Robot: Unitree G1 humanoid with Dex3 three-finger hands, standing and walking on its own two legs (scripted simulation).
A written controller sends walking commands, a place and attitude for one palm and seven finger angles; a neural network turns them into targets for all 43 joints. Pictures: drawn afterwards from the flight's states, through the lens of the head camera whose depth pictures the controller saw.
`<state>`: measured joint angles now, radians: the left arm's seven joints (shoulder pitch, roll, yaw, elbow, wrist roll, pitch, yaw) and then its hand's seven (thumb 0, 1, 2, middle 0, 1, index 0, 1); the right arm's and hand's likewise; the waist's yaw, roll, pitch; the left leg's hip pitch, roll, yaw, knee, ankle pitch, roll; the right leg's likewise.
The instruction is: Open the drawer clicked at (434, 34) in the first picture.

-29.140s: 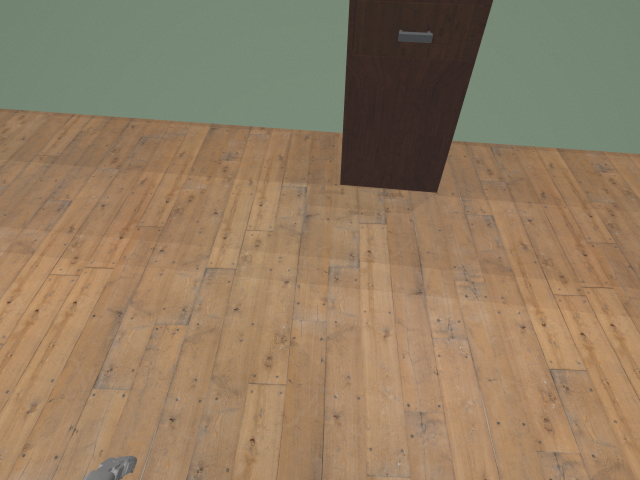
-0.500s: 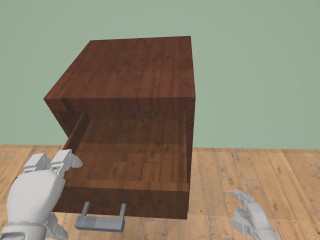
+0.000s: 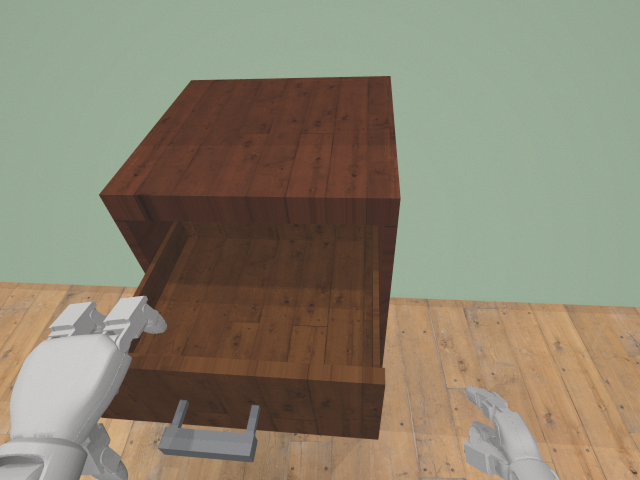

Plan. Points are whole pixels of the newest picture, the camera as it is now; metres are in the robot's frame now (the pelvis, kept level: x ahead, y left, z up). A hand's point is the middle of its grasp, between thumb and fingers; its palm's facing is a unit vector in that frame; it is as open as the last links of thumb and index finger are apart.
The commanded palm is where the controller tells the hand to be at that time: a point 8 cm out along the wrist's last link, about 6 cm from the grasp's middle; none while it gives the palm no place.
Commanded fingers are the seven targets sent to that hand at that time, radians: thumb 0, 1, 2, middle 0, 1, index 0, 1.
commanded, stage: draw the hand back to the body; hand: left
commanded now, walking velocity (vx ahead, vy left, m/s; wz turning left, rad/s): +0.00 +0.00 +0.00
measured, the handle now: (213, 426) +0.18 +0.19 -0.04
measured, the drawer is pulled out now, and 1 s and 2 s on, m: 0.26 0.26 0.26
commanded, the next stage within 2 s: step back with the hand held close in 1.40 s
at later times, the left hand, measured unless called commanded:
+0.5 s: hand (124, 388) +0.16 +0.23 +0.12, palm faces +0.24 -0.67 -0.70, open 13.7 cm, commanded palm +0.12 +0.25 +0.17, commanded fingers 0.00 -0.29 0.39 -0.28 -1.07 -0.28 -1.07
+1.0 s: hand (139, 346) +0.18 +0.21 +0.16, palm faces +0.37 -0.83 -0.42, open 10.3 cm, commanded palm +0.13 +0.26 +0.18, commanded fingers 0.00 0.58 0.76 -0.22 -0.50 -0.22 -0.50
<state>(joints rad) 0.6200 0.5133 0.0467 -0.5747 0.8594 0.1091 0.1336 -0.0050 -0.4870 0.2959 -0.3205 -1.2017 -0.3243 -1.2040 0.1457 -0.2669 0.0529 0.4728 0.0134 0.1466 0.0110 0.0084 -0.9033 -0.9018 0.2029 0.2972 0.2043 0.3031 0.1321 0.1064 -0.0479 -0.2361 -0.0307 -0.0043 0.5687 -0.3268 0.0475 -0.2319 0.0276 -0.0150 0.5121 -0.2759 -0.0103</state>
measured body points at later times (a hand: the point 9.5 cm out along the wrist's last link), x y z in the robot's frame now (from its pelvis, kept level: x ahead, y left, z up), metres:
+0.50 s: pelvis +0.00 +0.00 +0.00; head -0.01 -0.02 +0.45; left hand +0.14 +0.26 +0.16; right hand +0.22 -0.20 -0.06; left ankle -0.02 +0.09 -0.73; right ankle +0.00 -0.12 -0.73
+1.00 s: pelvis +0.01 -0.02 +0.01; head +0.01 -0.04 +0.46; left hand +0.16 +0.25 +0.18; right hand +0.22 -0.24 -0.07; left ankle -0.02 +0.09 -0.73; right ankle +0.00 -0.12 -0.73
